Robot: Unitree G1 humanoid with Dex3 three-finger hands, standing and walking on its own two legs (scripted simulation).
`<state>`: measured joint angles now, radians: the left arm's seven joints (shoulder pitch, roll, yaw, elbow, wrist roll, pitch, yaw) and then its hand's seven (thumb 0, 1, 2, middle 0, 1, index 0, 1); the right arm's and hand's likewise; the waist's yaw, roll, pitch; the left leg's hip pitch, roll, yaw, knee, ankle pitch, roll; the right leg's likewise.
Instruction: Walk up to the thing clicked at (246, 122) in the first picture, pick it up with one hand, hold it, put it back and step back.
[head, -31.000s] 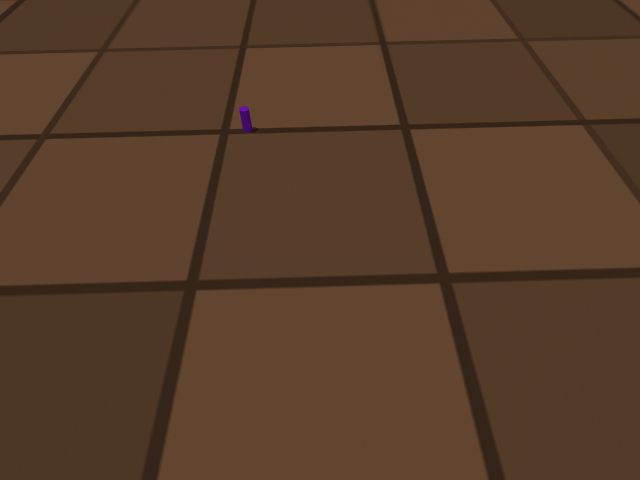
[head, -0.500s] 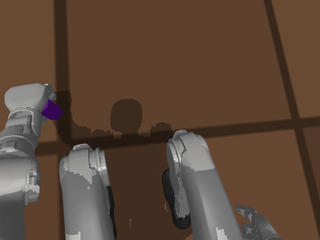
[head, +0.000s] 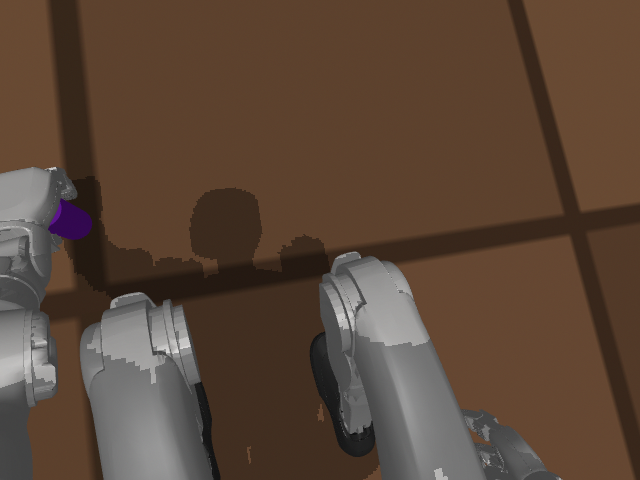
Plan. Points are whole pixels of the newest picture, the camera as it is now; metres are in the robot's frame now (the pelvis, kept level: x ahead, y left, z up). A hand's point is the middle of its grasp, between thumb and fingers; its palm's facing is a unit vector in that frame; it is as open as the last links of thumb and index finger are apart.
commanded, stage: rest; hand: left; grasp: from above
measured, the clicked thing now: (58, 217) +0.45 +0.28 -0.24
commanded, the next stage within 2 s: open in 0.50 s
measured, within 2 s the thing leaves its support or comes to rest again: rests again in 0.26 s
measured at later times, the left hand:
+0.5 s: hand (49, 227) +0.43 +0.29 -0.21, palm faces -0.44 -0.12 -0.89, open 7.7 cm
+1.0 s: hand (50, 222) +0.44 +0.29 -0.22, palm faces -0.41 -0.12 -0.90, open 10.4 cm
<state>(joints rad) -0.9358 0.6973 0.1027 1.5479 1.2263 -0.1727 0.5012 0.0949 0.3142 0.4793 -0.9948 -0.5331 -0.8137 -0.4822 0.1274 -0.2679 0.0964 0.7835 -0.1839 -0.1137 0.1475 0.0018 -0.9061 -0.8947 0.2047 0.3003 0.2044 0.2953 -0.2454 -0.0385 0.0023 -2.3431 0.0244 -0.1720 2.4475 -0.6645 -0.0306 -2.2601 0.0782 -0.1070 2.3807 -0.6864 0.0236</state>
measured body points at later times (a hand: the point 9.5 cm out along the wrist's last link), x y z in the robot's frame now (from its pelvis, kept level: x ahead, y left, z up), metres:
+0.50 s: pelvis +0.00 +0.00 -0.01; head +0.24 +0.08 +0.36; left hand +0.45 +0.29 -0.16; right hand +0.05 -0.26 -0.11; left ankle +0.08 +0.14 -0.28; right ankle +0.10 -0.11 -0.28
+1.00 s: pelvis +0.00 +0.01 -0.01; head +0.24 +0.10 +0.35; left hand +0.46 +0.29 -0.17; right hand +0.03 -0.26 -0.09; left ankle +0.08 +0.14 -0.28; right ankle +0.10 -0.11 -0.28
